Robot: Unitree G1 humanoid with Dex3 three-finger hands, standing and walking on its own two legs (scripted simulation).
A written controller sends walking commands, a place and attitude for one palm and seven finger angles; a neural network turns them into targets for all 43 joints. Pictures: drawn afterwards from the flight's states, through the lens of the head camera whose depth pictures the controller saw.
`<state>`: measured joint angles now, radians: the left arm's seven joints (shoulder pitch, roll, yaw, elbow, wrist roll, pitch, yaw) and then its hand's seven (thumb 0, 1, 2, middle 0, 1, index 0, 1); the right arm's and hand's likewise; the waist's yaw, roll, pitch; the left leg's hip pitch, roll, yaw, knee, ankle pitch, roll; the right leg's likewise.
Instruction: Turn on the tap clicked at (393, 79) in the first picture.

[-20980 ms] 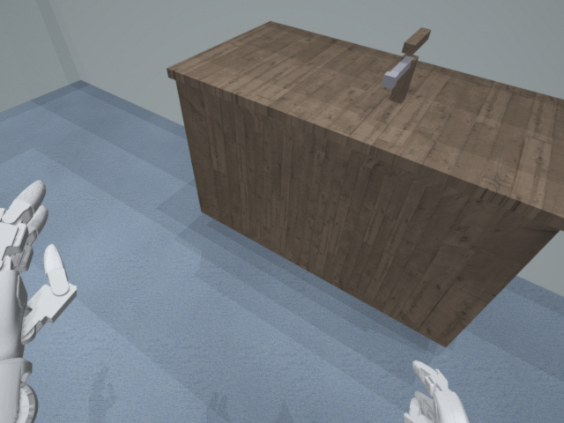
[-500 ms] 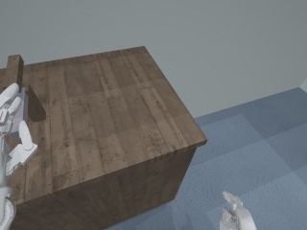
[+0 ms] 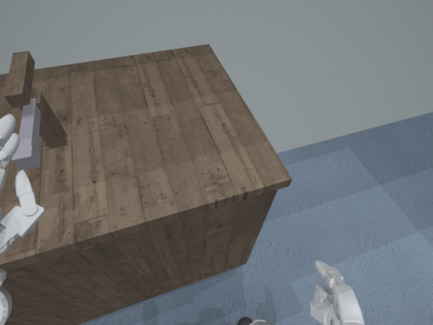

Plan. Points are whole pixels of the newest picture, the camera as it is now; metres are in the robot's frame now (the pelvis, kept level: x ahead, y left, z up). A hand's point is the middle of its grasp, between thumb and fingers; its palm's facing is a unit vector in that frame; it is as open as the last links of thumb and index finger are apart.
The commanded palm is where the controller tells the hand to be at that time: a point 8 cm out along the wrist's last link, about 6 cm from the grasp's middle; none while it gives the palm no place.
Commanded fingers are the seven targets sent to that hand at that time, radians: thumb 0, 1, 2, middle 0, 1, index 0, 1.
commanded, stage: come to a stop and stand still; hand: left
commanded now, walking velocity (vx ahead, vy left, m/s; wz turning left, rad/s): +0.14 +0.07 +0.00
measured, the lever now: (26, 158) +0.33 +0.36 +0.12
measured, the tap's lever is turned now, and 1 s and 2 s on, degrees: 0 0 0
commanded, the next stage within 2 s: look again from close up in 1.10 s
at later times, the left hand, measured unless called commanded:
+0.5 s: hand (45, 182) +0.25 +0.25 +0.19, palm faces +0.41 -0.84 -0.36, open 7.4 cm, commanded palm +0.18 +0.28 +0.18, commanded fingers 0.00 0.90 0.90 -0.20 -0.30 -0.20 -0.30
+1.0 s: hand (38, 180) +0.26 +0.27 +0.17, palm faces +0.39 -0.86 -0.34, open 7.4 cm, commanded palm +0.19 +0.30 +0.18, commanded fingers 0.00 0.90 0.90 -0.20 -0.30 -0.20 -0.30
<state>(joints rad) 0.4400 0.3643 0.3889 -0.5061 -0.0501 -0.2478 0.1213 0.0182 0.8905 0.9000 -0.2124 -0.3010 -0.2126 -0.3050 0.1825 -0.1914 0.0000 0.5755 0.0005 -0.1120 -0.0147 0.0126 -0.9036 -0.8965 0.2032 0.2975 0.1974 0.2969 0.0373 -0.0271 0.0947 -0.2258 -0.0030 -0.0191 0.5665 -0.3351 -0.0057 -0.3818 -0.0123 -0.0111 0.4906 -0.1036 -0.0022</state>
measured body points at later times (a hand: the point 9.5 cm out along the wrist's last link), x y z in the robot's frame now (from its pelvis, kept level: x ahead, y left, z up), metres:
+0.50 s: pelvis +0.01 +0.01 +0.00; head +0.02 +0.00 +0.45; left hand +0.22 +0.29 +0.20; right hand +0.17 -0.21 -0.09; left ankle -0.02 +0.13 -0.73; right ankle +0.10 -0.12 -0.73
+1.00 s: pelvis +0.03 +0.02 +0.01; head +0.06 +0.05 +0.45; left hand +0.23 +0.32 +0.19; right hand +0.23 -0.19 -0.06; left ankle -0.02 +0.13 -0.73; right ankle +0.10 -0.12 -0.73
